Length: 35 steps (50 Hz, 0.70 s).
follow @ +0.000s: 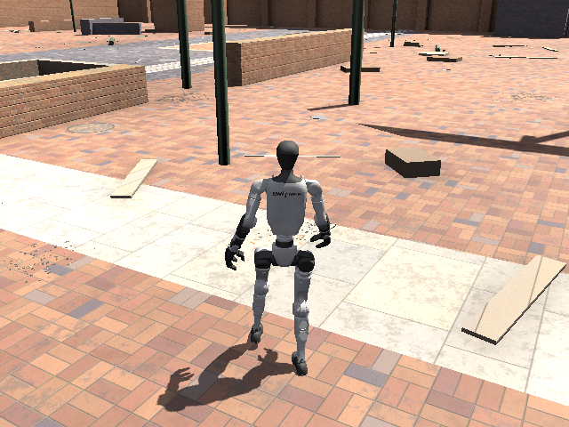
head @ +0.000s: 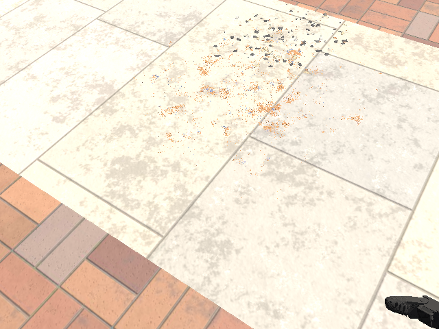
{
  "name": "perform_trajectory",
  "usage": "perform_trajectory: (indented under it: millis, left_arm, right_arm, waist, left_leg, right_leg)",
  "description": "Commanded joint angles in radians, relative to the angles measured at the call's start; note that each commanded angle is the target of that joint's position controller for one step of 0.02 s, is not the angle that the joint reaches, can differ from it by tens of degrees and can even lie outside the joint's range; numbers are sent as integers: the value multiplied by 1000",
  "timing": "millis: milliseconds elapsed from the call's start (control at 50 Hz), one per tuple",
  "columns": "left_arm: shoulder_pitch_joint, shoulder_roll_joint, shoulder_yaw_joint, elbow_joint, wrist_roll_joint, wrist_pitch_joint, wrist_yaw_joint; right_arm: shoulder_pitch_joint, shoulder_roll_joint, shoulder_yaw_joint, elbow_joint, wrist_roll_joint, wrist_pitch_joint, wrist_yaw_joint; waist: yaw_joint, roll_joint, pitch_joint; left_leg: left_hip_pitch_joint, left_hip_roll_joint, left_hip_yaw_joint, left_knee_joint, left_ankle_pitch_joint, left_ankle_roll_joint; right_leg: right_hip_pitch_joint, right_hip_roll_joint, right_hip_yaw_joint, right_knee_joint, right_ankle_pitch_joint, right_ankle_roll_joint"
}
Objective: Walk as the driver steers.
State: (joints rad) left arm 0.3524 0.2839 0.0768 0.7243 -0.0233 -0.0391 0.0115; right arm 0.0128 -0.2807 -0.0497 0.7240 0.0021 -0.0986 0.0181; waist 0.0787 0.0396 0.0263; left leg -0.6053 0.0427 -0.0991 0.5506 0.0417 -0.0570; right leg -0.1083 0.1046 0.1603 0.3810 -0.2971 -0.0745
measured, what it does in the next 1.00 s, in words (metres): walks ahead, turning right: left foot, then right foot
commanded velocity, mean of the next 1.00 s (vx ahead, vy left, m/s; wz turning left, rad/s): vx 0.50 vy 0.00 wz -0.35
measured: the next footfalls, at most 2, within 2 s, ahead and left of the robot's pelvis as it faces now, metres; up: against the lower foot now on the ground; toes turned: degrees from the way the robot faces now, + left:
left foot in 0.10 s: +0.23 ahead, +0.14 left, +0.00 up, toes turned -7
right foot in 0.60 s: +0.45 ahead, -0.19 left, +0.00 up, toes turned -20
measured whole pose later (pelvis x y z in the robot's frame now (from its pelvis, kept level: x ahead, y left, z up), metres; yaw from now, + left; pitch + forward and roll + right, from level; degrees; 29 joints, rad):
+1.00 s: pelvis +0.52 -0.11 +0.00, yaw -20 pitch +2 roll -2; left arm 0.36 0.28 0.06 0.79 -0.01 -0.07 -0.01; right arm 0.07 -0.28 -0.03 0.80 0.01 -0.07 0.03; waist 0.07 0.05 0.02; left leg -0.66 0.11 -0.03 0.63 0.07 -0.02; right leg -0.01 0.07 -0.03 0.23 -0.24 -0.05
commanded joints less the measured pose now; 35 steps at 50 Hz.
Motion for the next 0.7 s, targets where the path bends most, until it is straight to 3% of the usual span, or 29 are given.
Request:
perform_trajectory:
  millis: [20,60,80,100,120,140,160,180,200,220,260,320,440,520,560,580,600,620,640,660,680,700]
  left_arm:
    - [17,158,45,-45,-3,-3,11]
    - [-8,148,43,-52,0,4,12]
    - [-15,113,31,-60,4,4,10]
    - [-6,54,8,-79,20,1,6]
    - [141,2,-9,-110,-12,-9,6]
    - [133,113,8,-80,-23,-9,10]
    - [19,168,23,-89,-15,-4,9]
    - [-37,162,25,-99,-4,1,11]
    - [-73,150,27,-112,6,1,7]
    - [-69,132,28,-117,1,5,0]
    - [-63,91,21,-123,-9,15,-7]
    - [-114,67,13,-152,-1,23,-10]
    - [-269,23,-12,-183,3,0,-39]
    - [-360,37,-13,-222,1,-8,-58]
    - [-322,70,2,-222,9,-9,-60]
    - [-221,101,20,-195,14,-7,-58]
    - [-65,149,48,-145,14,-4,-48]
    - [107,232,73,-112,16,7,-28]
    - [81,301,70,-114,16,2,-28]
    - [91,204,47,-119,15,-7,-34]
    - [38,174,34,-108,17,-16,-36]
    - [-22,150,25,-104,14,-21,-37]
  right_arm:
    - [-75,-117,-33,-86,8,-29,10]
    - [18,-137,-47,-64,8,-39,8]
    - [118,-165,-62,-42,-3,-45,2]
    - [267,-219,-76,-29,-19,-46,-7]
    - [348,-296,-94,7,-27,-31,-2]
    - [324,-199,-74,-5,0,-27,3]
    - [281,-134,-56,-18,2,-20,-2]
    - [231,-116,-47,-23,-8,-13,-4]
    - [203,-95,-39,-15,-12,-8,-6]
    - [192,-84,-33,-9,-18,-9,-10]
    - [196,-85,-36,7,-11,-16,-11]
    - [209,-126,-49,30,-8,-22,-14]
    - [261,-161,-50,74,2,-4,-14]
    - [326,-198,-57,118,27,19,-10]
    - [321,-224,-62,131,35,30,-14]
    - [310,-231,-62,135,38,36,-18]
    - [312,-211,-51,136,33,38,-23]
    - [314,-152,-25,106,-2,31,-25]
    - [426,-42,12,84,-10,9,-10]
    - [336,-149,-14,97,26,-10,-1]
    - [242,-168,-21,57,50,-19,3]
    - [213,-152,-17,56,38,-22,-3]
  waist:
    - [-22,-150,-19]
    - [-76,-178,-42]
    - [-125,-165,-109]
    - [-182,-52,-251]
    - [-110,304,-354]
    - [-134,207,-290]
    - [-162,109,-166]
    - [-147,43,-100]
    - [-133,39,-47]
    - [-110,63,-33]
    - [-99,81,-25]
    - [-100,45,-8]
    - [-153,11,27]
    - [-161,20,64]
    - [-113,53,24]
    - [-44,59,-42]
    - [33,45,-134]
    - [92,-82,-270]
    - [-19,-304,-401]
    - [47,-176,-403]
    - [38,-167,-239]
    - [0,-106,-159]
  left_leg:
    - [124,-35,11,-59,-37,23]
    - [243,-43,32,-99,-96,58]
    - [408,-16,23,-114,-99,91]
    - [667,153,-142,-97,-165,152]
    - [958,369,-629,-202,-389,321]
    - [925,378,-708,-251,-614,311]
    - [807,331,-533,-262,-587,263]
    - [687,288,-396,-273,-452,235]
    - [597,250,-301,-293,-341,228]
    - [539,222,-223,-315,-271,216]
    - [499,206,-129,-357,-199,226]
    - [507,227,-36,-393,-84,252]
    - [533,190,148,-404,24,227]
    - [639,240,158,-374,102,221]
    - [686,249,181,-273,384,203]
    - [675,231,215,-144,539,183]
    - [581,191,254,43,553,152]
    - [323,141,269,368,186,110]
    - [-17,-42,163,684,-626,61]
    - [-107,-10,19,779,-631,71]
    - [-176,29,39,777,-549,81]
    - [-151,71,48,713,-459,83]
  right_leg:
    - [-36,-247,228,-29,188,-124]
    - [-28,-236,255,50,235,-99]
    - [-61,-184,221,170,276,-68]
    - [-185,-117,134,450,136,-29]
    - [-548,13,14,772,-303,38]
    - [-675,-73,39,906,-278,51]
    - [-701,-108,19,933,-182,57]
    - [-666,-143,-12,914,-110,61]
    - [-646,-169,-14,867,-63,63]
    - [-600,-194,-18,836,-34,61]
    - [-578,-211,-45,793,-14,64]
    - [-632,-226,-52,699,62,81]
    - [-553,-193,-127,365,301,67]
    - [-533,-163,-168,232,221,30]
    - [-428,-119,-205,189,138,-7]
    - [-271,-84,-230,145,157,-33]
    - [-23,-60,-233,116,220,-61]
    - [308,-244,7,167,290,-120]
    - [530,-482,523,36,115,-290]
    - [500,-481,555,-33,41,-274]
    - [377,-439,385,-49,120,-233]
    - [237,-391,266,-64,217,-203]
